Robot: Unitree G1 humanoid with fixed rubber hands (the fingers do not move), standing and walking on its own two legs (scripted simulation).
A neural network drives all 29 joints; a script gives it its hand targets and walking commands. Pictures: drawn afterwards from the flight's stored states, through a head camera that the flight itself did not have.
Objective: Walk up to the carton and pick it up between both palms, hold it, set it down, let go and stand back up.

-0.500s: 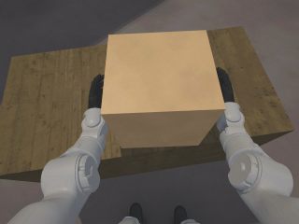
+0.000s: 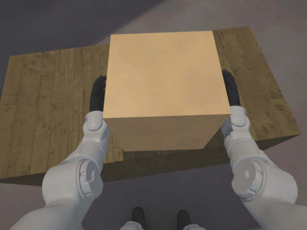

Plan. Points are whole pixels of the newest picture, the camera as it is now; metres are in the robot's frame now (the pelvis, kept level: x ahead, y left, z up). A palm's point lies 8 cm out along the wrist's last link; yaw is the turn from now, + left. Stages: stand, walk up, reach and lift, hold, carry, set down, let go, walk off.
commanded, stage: set down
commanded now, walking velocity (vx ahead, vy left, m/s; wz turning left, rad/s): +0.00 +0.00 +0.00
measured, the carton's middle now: (162, 98) +0.47 +0.00 -0.05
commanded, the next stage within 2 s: none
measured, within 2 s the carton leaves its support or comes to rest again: neither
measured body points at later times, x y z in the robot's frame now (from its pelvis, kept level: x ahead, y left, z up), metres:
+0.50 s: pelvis +0.00 +0.00 +0.00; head +0.15 +0.00 +0.42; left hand +0.44 +0.18 -0.01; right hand +0.45 -0.18 -0.01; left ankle +0.00 +0.13 -0.73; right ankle -0.01 -0.13 -0.73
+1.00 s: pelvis -0.01 +0.00 -0.03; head +0.13 +0.00 +0.40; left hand +0.45 +0.21 -0.01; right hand +0.47 -0.20 -0.01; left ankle +0.00 +0.13 -0.73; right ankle -0.01 -0.13 -0.73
